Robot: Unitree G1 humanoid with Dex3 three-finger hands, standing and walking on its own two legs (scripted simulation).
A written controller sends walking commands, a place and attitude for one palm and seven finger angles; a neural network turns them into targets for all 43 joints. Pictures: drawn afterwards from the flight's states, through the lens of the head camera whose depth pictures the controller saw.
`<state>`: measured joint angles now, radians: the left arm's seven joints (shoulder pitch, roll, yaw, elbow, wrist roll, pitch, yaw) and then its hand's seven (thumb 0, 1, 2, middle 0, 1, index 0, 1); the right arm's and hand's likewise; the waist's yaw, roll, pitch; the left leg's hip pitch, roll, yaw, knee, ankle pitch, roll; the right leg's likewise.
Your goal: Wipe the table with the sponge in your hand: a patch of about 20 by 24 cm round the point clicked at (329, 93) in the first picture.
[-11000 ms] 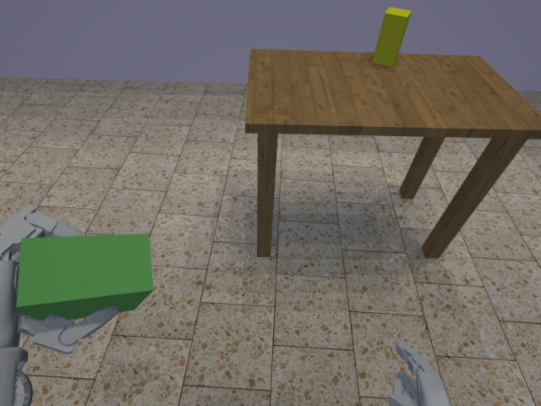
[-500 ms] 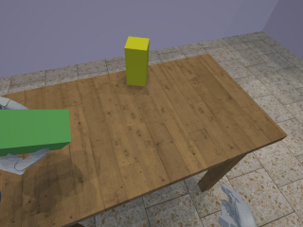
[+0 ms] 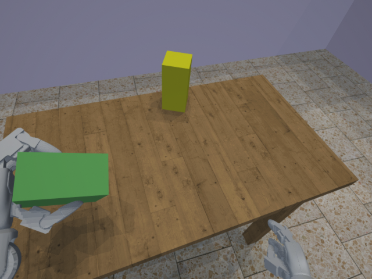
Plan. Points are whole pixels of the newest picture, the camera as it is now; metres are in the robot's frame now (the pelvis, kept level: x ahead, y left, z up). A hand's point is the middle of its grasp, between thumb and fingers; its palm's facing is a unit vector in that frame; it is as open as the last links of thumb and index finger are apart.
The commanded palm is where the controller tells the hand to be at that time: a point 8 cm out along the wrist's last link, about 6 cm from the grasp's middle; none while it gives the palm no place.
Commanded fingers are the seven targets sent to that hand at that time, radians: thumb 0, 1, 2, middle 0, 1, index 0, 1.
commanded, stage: come to a stop and stand still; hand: left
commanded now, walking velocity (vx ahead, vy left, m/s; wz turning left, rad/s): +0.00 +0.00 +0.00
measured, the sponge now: (76, 180) +0.23 +0.21 +0.14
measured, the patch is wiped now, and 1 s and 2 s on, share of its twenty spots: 0.00 0.00 0.00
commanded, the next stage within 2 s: look again from close up in 0.10 s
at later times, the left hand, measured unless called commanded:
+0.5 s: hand (34, 191) +0.21 +0.25 +0.15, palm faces +0.39 -0.85 -0.36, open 10.4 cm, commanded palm +0.15 +0.28 +0.18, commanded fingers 0.00 0.10 1.30 -1.20 -1.60 -1.20 -1.60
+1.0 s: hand (66, 185) +0.22 +0.21 +0.15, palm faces +0.34 -0.87 -0.35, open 10.4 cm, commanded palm +0.15 +0.25 +0.18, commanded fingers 0.00 0.10 1.30 -1.20 -1.60 -1.20 -1.60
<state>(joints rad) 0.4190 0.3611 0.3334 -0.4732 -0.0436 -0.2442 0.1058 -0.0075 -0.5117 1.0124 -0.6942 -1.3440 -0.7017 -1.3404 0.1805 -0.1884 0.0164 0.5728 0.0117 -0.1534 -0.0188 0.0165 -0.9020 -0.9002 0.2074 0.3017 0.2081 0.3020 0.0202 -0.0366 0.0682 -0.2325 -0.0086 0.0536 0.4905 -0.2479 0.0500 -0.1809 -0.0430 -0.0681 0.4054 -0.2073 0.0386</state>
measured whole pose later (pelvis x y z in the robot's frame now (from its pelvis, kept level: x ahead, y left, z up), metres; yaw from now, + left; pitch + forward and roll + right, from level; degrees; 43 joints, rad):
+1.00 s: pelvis -0.01 -0.03 +0.00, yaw +0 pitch -1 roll -1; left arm 0.44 0.36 0.35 -0.51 -0.06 -0.17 0.11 -0.01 -0.51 1.01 -0.69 -1.34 -0.70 -1.34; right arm 0.19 -0.17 0.01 0.55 0.01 -0.10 -0.02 0.02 -0.90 -0.90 0.21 0.30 0.20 0.30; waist 0.01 -0.03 0.09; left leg -0.23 0.03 0.04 0.47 -0.23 0.01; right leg -0.18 0.00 -0.08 0.39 -0.19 0.00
